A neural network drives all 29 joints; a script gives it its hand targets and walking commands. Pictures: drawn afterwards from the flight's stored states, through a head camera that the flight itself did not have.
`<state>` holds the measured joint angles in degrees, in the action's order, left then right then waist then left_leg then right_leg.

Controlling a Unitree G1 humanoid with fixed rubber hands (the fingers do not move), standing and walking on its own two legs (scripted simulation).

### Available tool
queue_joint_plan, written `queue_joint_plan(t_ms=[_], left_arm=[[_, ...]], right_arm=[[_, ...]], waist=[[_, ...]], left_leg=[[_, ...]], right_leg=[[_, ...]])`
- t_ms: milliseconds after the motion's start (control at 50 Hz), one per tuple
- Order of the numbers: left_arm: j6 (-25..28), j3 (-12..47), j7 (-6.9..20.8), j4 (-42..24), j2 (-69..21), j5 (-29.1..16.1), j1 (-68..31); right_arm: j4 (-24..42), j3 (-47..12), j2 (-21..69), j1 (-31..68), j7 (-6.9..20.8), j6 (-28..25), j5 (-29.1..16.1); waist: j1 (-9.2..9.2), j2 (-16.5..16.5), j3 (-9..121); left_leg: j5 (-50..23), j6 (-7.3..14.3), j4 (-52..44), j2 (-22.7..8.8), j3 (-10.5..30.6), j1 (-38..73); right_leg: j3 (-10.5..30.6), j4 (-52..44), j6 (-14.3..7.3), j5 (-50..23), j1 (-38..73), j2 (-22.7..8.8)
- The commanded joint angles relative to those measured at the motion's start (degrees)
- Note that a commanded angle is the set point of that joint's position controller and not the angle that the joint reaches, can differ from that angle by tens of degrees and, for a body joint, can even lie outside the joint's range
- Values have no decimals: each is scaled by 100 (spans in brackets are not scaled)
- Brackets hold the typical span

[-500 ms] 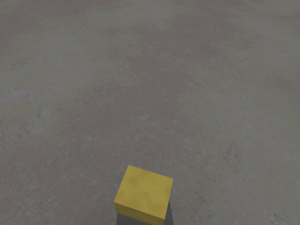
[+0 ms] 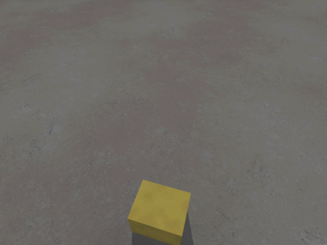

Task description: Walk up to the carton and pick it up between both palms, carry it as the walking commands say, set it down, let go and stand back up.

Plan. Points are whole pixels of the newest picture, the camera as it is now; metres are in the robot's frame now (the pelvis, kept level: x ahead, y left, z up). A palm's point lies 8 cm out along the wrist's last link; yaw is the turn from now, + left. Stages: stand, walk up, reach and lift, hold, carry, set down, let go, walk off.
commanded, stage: walk up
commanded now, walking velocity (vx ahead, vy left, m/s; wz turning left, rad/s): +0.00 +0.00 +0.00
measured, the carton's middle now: (160, 213) +0.45 +0.01 -0.67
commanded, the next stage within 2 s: none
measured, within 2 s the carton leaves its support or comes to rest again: neither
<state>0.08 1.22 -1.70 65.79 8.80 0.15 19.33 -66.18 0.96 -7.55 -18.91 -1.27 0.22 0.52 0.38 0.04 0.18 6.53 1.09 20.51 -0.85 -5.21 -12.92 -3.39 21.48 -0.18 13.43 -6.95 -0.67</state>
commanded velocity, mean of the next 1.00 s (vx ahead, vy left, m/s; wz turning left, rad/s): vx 0.02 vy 0.06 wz -0.24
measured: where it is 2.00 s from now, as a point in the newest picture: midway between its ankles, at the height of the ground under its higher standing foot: outside the picture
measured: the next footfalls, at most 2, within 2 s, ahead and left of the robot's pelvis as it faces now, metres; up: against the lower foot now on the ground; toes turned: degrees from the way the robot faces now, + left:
left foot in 0.48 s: +0.11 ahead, +0.23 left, +0.00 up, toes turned -7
right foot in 1.02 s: +0.00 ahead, -0.06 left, +0.00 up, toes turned -19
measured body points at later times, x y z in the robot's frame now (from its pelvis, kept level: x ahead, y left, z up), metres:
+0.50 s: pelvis +0.02 +0.10 -0.02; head +0.07 +0.09 +0.43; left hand +0.04 +0.40 -0.15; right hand +0.06 -0.17 -0.16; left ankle +0.08 +0.24 -0.75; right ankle -0.02 -0.10 -0.74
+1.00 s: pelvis +0.02 +0.08 -0.01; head +0.05 +0.07 +0.44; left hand +0.20 +0.29 -0.14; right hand -0.08 -0.19 -0.14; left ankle +0.08 +0.23 -0.75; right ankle -0.04 -0.05 -0.74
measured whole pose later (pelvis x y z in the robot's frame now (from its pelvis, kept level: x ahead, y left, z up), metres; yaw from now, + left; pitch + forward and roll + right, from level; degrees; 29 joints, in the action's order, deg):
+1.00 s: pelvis +0.02 +0.08 -0.01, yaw -17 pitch +2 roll -1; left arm -3.1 -4.7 1.1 51.7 14.0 1.4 8.3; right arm -57.4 5.5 -14.7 -18.7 -1.6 0.2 1.7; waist 3.2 0.9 -1.6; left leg 12.1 -4.3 27.4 -9.6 -6.2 -16.4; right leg -2.1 31.8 3.2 17.4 -15.6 -1.2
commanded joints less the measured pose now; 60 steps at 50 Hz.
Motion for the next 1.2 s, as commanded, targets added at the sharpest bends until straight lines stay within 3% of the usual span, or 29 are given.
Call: queue_joint_plan(t_ms=[0,100,120,140,160,180,220,260,360,400,440,460,480,520,540,600,640,700,740,760,820,920,960,980,1000,1020,1040,1100,1180], left_arm=[[22,-37,12,-63,379,18,385],[82,20,-29,-26,229,17,584],[67,42,-63,33,95,80,648],[0,-267,-165,-90,857,260,1316],[-153,-603,-340,115,1652,394,1743],[-186,-718,-442,-35,1848,384,1267],[-116,-719,-306,-549,1321,335,475],[-61,-769,-225,-765,1050,346,619],[-38,-970,-184,-847,1189,355,645],[-24,-994,-186,-947,1428,306,580],[13,-1026,-120,-1143,1492,284,340],[43,-929,-105,-1221,1014,294,386],[-20,-733,-198,-1384,292,270,514],[-136,-835,-130,-1449,710,206,-129],[-130,-877,-51,-1370,702,182,121],[-170,-827,62,-1107,607,85,349],[-267,-762,56,-1199,548,60,156],[-384,-822,158,-1395,789,130,-522],[-445,-862,245,-1568,915,249,-880],[-425,-837,279,-1533,801,186,-880],[-433,-831,313,-1497,751,206,-892],[-351,-616,345,-1627,480,51,-903],[-235,-564,261,-1608,487,122,-893],[-105,-554,183,-1530,750,226,-483],[0,-651,201,-1494,1371,127,-142],[35,-645,180,-1624,1604,175,-586],[63,-657,166,-1463,1513,244,-509],[78,-430,136,-1481,860,125,-1164],[172,-346,23,-1238,852,85,-626]], right_arm=[[99,29,-403,-294,-21,-50,-22],[32,12,-298,-469,-12,-58,1],[-64,12,-365,-702,-14,-76,21],[103,315,-1119,-152,-9,88,227],[630,310,-937,315,104,221,471],[714,356,-862,-70,181,299,497],[864,317,-563,-112,191,261,392],[1161,326,-605,140,175,249,229],[1389,234,-575,573,186,237,88],[1308,223,-725,435,99,184,102],[988,346,-1024,-278,-27,22,44],[929,385,-1366,-581,-31,-68,110],[1044,538,-2121,-636,-21,-42,51],[1145,403,-1462,134,-1,31,163],[1213,352,-1348,365,-28,27,173],[1371,280,-1031,734,-82,-211,134],[1259,307,-1263,469,-82,-340,115],[1266,360,-1269,471,-110,-240,100],[1031,526,-1654,-242,-232,-206,9],[1000,567,-1700,-283,-224,-172,69],[925,545,-1480,-418,-269,-97,61],[1056,556,-1506,53,-72,-86,172],[1025,542,-1480,99,11,-3,74],[1037,547,-1439,-141,39,8,113],[1316,414,-979,-165,88,-8,172],[1173,363,-793,-172,73,67,36],[1102,353,-791,-241,45,152,-20],[974,429,-988,-269,180,233,29],[757,363,-747,-384,84,107,30]], waist=[[-49,63,-647],[23,315,-507],[142,-71,-454],[-465,866,-805],[-658,-307,-1271],[-243,-446,-1179],[28,-793,-966],[-117,-921,-443],[-385,-1755,-304],[-361,-1298,-137],[-104,-905,494],[68,46,504],[134,1953,703],[20,1245,66],[-194,634,207],[-332,301,101],[-243,532,121],[-25,1156,-89],[162,758,-140],[239,858,183],[191,788,115],[216,1695,337],[0,1229,250],[-105,720,361],[-165,-1254,598],[101,-563,386],[-114,-1181,281],[222,-1417,-237],[127,-597,-56]], left_leg=[[600,-166,-505,-565,714,115],[684,-131,-391,-469,657,171],[332,-197,-457,-595,644,492],[940,-356,823,-85,-279,-649],[1295,-420,2418,-204,161,-2225],[1096,-481,3151,-422,651,-2491],[782,-606,3637,-392,839,-2131],[644,-589,3518,-328,716,-1988],[1155,-832,1889,-135,416,-1241],[937,-786,866,99,69,-528],[119,-785,-81,42,-7,1093],[231,-763,-469,-769,568,1636],[305,-82,-822,-2249,2115,1415],[1251,291,-938,-1737,1404,-205],[810,200,-751,-1624,1306,140],[-1958,453,-361,-1674,1138,260],[-2563,638,-218,-1897,1291,560],[-950,762,-518,-2025,1343,422],[-1644,974,-441,-2793,2020,1014],[-1873,778,-290,-2342,1494,1209],[-1404,617,-305,-2188,1113,517],[-931,344,-112,-1677,456,262],[-428,201,270,-1241,246,-170],[-45,-80,846,-1097,53,-492],[2152,-445,1601,-679,-97,-1375],[2313,-445,2063,-463,287,-1341],[2230,-354,2056,-377,380,-1164],[1414,-187,2419,-382,494,-725],[1550,-179,1667,-255,548,-352]], right_leg=[[402,-639,-26,612,-1061,-506],[458,-517,-44,470,-975,-497],[562,-497,-154,452,-1257,-530],[1865,-603,-515,854,-755,-1545],[3426,-1298,-883,1598,-492,-2662],[3425,-1308,-856,1353,-566,-2822],[2430,-958,-549,736,-1241,-1955],[1919,-582,-439,77,-1033,-1486],[1802,-462,-478,-1016,-724,-1332],[1678,79,-477,-2185,-713,-1259],[1220,845,-166,-1102,-1353,-798],[846,1768,2,263,-2055,-323],[504,3105,179,2345,-2856,249],[761,4223,-23,1944,-2338,-232],[608,4387,-19,1548,-2493,-252],[417,3864,148,1327,-2145,-219],[420,3506,163,1246,-2114,-111],[320,3100,211,1087,-2082,-146],[642,3576,230,1256,-2797,-267],[613,3551,355,1144,-2602,-109],[690,3796,320,880,-2291,-5],[28,1687,382,1200,-1255,94],[-460,231,279,-74,-226,370],[48,-412,333,-429,429,-74],[1739,-884,171,-1152,818,-1674],[1783,-741,-230,-1572,160,-1973],[1847,-754,-603,-1220,-162,-1944],[943,-910,-440,-799,-734,-1044],[880,-542,-630,-2275,-215,-1257]])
